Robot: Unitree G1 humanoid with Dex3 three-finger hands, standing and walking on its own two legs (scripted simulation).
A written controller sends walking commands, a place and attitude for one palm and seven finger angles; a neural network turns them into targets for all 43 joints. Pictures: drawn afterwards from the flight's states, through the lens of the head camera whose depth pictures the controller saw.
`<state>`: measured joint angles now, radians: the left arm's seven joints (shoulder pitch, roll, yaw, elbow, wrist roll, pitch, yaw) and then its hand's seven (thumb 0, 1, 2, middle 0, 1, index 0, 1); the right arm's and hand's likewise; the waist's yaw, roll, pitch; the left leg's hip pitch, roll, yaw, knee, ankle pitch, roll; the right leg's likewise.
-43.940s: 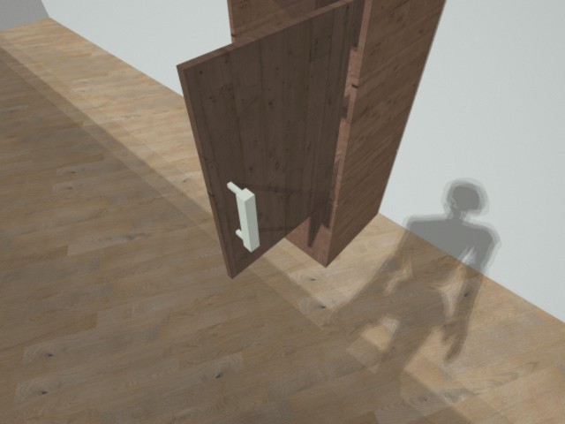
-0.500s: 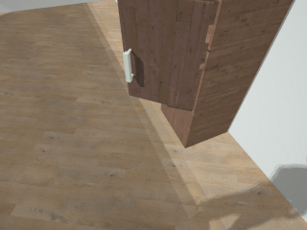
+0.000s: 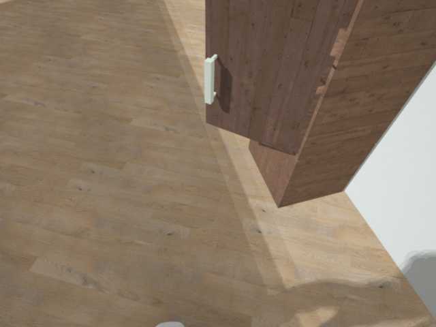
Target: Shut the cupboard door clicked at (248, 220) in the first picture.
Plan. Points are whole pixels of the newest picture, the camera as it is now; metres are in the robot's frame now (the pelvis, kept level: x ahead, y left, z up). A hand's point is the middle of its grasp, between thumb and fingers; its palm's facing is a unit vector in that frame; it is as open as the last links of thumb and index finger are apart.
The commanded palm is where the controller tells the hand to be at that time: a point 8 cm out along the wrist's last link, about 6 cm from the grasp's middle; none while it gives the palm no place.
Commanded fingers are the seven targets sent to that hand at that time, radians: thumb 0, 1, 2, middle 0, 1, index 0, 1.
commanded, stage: walk to a spot facing it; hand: left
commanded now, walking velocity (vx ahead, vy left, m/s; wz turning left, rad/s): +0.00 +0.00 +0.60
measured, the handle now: (211, 79) +0.93 +0.05 -0.09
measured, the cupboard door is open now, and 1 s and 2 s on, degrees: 47 47 47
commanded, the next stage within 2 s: turn to face it in 1.50 s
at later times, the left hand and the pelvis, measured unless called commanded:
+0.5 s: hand out of the picture +0.01 +0.20 -0.14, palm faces +0.32 -0.89 -0.32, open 7.3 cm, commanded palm none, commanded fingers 0.00 0.90 0.90 -0.20 -0.30 -0.20 -0.30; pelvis +0.00 -0.02 +0.00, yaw +20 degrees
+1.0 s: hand out of the picture -0.04 +0.20 -0.15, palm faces +0.61 -0.73 -0.31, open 7.3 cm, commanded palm none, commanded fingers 0.00 0.90 0.90 -0.20 -0.30 -0.20 -0.30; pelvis +0.04 -0.02 -0.01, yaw +39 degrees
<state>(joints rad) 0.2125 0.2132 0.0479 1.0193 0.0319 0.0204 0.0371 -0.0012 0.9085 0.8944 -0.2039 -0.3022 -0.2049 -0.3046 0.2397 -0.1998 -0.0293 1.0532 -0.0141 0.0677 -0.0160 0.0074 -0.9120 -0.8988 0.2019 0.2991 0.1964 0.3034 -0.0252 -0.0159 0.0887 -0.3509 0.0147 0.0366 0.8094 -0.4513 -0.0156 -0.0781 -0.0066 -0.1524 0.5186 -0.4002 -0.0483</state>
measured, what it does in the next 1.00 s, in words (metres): steps on the spot, turning left: right foot, then left foot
